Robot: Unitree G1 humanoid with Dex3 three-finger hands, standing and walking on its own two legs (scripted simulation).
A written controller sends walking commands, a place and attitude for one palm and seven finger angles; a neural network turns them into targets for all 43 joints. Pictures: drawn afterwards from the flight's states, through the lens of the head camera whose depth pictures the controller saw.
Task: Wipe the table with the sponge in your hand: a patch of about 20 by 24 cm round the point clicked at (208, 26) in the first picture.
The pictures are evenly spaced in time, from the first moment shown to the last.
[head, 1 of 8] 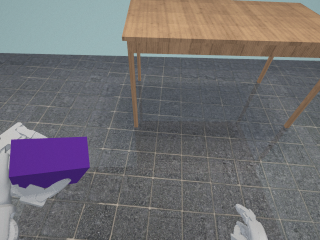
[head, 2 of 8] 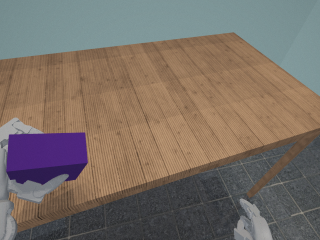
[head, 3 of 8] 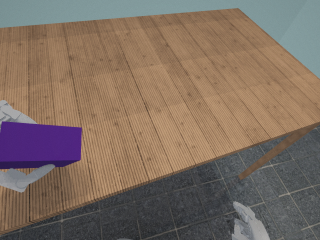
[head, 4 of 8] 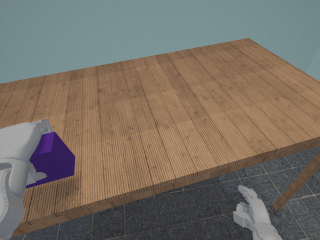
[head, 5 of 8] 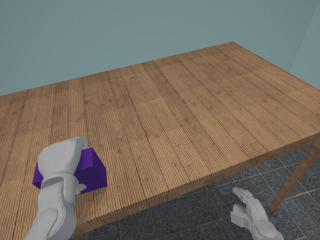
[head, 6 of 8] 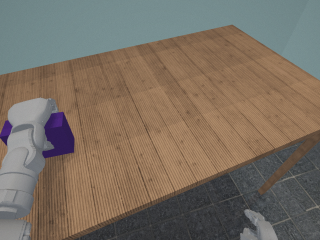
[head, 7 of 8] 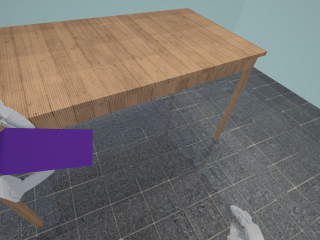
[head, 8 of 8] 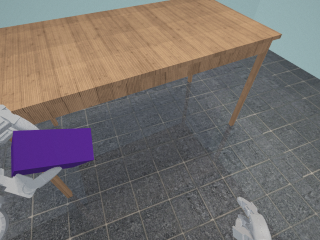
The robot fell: no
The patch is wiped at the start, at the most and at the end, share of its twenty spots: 0.00 1.00 1.00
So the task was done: yes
